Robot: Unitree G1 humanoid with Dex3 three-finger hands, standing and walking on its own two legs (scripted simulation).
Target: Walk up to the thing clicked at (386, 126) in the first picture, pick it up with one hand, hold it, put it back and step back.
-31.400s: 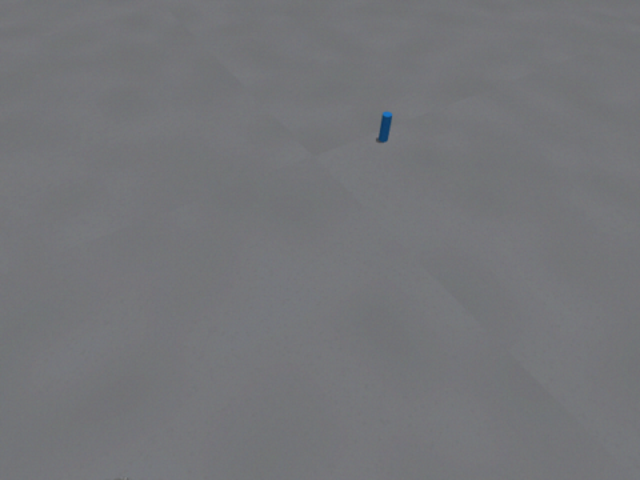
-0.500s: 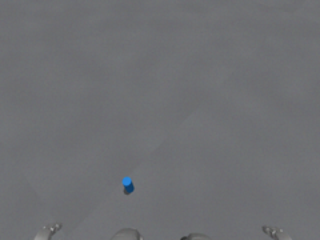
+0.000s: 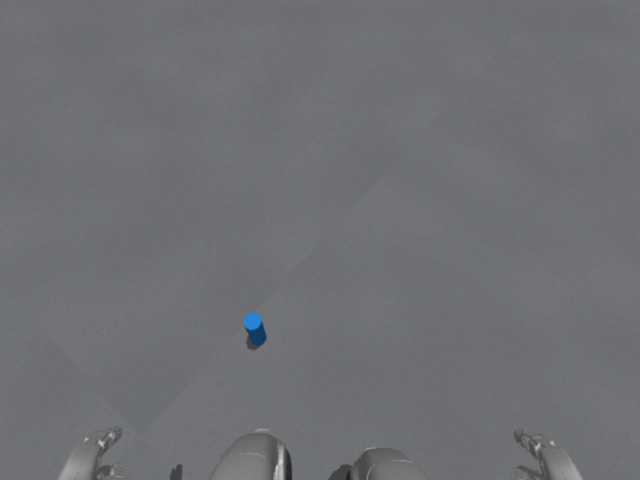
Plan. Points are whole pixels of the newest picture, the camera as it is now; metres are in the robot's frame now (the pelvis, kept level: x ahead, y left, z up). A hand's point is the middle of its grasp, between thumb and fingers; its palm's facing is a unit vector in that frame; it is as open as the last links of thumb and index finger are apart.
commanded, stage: step back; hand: left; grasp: from the side
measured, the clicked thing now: (255, 330) +0.49 +0.18 -0.67
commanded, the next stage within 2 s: none
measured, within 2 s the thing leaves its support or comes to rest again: neither
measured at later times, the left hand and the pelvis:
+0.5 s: hand out of the picture -0.02 +0.30 -0.14, palm faces +0.04 -0.93 -0.36, open 7.4 cm; pelvis -0.12 +0.03 +0.02, yaw +2 degrees
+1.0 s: hand out of the picture -0.18 +0.26 -0.13, palm faces +0.00 -0.91 -0.41, open 7.4 cm; pelvis -0.29 -0.01 +0.01, yaw +1 degrees
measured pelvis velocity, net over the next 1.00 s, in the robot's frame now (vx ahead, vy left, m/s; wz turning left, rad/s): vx -0.29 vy -0.01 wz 0.02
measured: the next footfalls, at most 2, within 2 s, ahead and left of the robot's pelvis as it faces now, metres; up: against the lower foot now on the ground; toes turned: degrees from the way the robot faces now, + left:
left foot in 0.30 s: -0.05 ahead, +0.13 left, +0.00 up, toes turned +0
right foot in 0.74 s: -0.20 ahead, -0.14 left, +0.00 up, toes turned +1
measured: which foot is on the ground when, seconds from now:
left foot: down 0.00-0.02, up 0.04-0.28, down 0.30-0.76, up 0.78-1.00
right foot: down 0.00-0.32, up 0.34-0.72, down 0.74-1.00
